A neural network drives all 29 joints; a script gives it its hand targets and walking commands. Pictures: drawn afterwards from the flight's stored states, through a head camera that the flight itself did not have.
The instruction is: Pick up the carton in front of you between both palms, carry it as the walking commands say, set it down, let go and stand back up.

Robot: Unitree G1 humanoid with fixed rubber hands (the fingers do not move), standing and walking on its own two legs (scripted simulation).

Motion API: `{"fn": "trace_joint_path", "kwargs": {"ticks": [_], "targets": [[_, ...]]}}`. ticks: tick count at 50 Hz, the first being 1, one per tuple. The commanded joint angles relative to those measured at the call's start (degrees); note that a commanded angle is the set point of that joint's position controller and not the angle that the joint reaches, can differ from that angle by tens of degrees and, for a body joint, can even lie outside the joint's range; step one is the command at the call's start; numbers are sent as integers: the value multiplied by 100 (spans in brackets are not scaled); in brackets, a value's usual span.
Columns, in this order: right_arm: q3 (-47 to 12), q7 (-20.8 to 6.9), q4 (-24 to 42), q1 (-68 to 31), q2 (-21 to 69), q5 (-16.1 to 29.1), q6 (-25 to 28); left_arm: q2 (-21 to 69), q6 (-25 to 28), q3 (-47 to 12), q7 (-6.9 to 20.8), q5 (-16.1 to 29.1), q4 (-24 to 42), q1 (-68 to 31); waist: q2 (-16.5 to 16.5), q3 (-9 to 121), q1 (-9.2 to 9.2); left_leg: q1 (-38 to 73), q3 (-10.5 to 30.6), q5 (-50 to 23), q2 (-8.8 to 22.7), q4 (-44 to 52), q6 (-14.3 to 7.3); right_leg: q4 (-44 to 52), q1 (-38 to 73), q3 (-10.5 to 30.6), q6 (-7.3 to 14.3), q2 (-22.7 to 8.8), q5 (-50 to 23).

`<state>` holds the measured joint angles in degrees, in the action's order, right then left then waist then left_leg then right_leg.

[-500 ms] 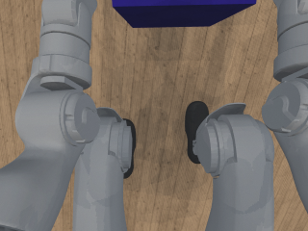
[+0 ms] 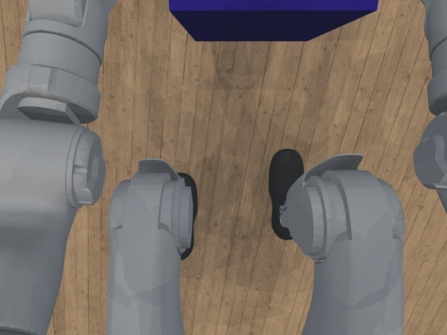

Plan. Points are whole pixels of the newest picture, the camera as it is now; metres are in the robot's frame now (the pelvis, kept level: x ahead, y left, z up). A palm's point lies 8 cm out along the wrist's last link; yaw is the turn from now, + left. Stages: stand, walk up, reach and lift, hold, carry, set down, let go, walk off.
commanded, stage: set down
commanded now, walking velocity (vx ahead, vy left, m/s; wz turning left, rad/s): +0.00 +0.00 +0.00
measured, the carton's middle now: out of the picture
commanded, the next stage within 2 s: let go in 0.96 s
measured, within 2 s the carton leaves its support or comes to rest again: neither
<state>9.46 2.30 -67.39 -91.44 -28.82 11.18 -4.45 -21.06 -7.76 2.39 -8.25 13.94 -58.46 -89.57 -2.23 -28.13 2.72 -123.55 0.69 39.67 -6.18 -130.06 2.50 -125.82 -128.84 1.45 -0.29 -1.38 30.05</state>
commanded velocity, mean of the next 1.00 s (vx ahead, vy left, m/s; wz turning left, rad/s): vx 0.00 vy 0.00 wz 0.00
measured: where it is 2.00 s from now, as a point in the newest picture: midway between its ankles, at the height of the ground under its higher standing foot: (232, 219)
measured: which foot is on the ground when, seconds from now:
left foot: down 0.00-1.00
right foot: down 0.00-1.00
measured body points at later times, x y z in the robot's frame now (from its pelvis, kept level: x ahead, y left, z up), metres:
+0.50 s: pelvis +0.01 -0.01 +0.12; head +0.36 -0.04 +0.39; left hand +0.61 +0.12 +0.00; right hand +0.58 -0.27 +0.00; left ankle +0.09 +0.12 -0.33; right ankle +0.13 -0.13 -0.33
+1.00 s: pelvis +0.03 -0.01 +0.25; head +0.36 -0.04 +0.56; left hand +0.60 +0.13 +0.15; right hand +0.57 -0.28 +0.15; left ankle +0.09 +0.12 -0.33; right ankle +0.13 -0.13 -0.33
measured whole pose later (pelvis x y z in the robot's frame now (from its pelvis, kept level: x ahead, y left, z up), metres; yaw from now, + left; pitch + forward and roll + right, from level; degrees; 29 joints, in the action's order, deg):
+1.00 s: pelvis +0.03 -0.01 +0.25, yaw -2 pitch +47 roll +2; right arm 20.8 -2.3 -53.1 -74.2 -20.4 -3.1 -12.3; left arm -14.1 -12.9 18.0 -4.0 -0.7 -48.7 -72.5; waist -1.1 -0.2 1.5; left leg -94.3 1.7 23.9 -2.6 -71.5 1.8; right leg -68.9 -98.6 1.7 0.3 0.5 16.8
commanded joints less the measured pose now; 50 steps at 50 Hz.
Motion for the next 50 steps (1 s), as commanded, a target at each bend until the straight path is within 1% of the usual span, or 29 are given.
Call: {"fn": "trace_joint_path", "kwargs": {"ticks": [1, 2, 4, 8, 11, 14, 17, 20, 24, 28, 32, 36, 46, 50], "targets": [[13, 33, 1024, -1754, -936, 19, -61, -578, -56, 246, -116, -115, 971, -1766, 195, 8761, 248, 2730, -486, -1947, 101, 1613, 22, 819, 5616, -357, 53, 172, -2568], [16, 48, 1148, -1794, -930, -1, -141, -593, -133, 313, -155, -168, 1061, -1794, 245, 8915, 222, 2822, -504, -1895, 81, 1731, -3, 935, 5692, -403, 45, 197, -2483], [39, 58, 1192, -1771, -861, -70, -298, -577, -270, 452, -203, -285, 1013, -1737, 341, 8808, 162, 2783, -526, -1715, 56, 1963, -37, 1184, 5591, -452, 23, 226, -2213], [228, -4, 904, -1456, -536, -372, -437, -371, -346, 817, -135, -621, 597, -1399, 441, 7964, 51, 2311, -523, -1376, 41, 2353, -44, 1628, 4951, -433, -24, 243, -1747], [418, -65, 809, -1192, -336, -658, -418, -218, -299, 1048, -43, -883, 479, -1122, 406, 7753, 37, 2174, -531, -1437, 28, 2598, -22, 1893, 4717, -441, -59, 280, -1773], [617, -97, 885, -976, -263, -868, -415, -131, -269, 1168, 14, -1018, 571, -968, 323, 7895, 81, 2208, -549, -1578, 10, 2836, 19, 2158, 4749, -458, -70, 326, -1930], [746, -97, 1117, -851, -280, -974, -450, -116, -286, 1183, 42, -1039, 836, -909, 257, 8322, 138, 2418, -583, -1774, -17, 3065, 50, 2421, 5047, -475, -70, 375, -2181], [773, -83, 1461, -797, -334, -958, -528, -161, -352, 1144, 44, -996, 1174, -863, 233, 8899, 154, 2724, -627, -2019, -46, 3310, 60, 2686, 5545, -485, -67, 430, -2516], [720, -92, 1932, -713, -353, -855, -692, -247, -488, 1119, 40, -928, 1568, -725, 304, 9540, 96, 2992, -665, -2276, -89, 3716, 45, 3065, 6325, -454, -61, 501, -2951], [677, -150, 2193, -546, -291, -804, -845, -281, -593, 1168, 78, -923, 1753, -507, 423, 9743, 24, 3055, -667, -2394, -112, 4178, 27, 3465, 6936, -388, -59, 522, -3271], [726, -221, 2210, -327, -198, -873, -902, -239, -613, 1267, 161, -984, 1722, -283, 477, 9569, -6, 3086, -639, -2431, -103, 4663, 21, 3908, 7224, -320, -52, 513, -3408], [847, -289, 2114, -107, -99, -1030, -876, -141, -573, 1363, 255, -1090, 1604, -79, 446, 9297, -6, 3278, -586, -2486, -73, 5153, 32, 4389, 7310, -287, -50, 498, -3409], [1132, -422, 2081, 192, 36, -1338, -709, 44, -442, 1530, 394, -1378, 1630, 193, 273, 8973, -6, 4443, -448, -2806, 24, 6397, 60, 5669, 7833, -288, -44, 493, -3464], [1225, -499, 2013, 511, 180, -1559, -640, 184, -385, 1648, 462, -1614, 1561, 505, 262, 8746, -28, 4829, -399, -2912, 76, 6828, 71, 6119, 8026, -278, -48, 471, -3474]]}}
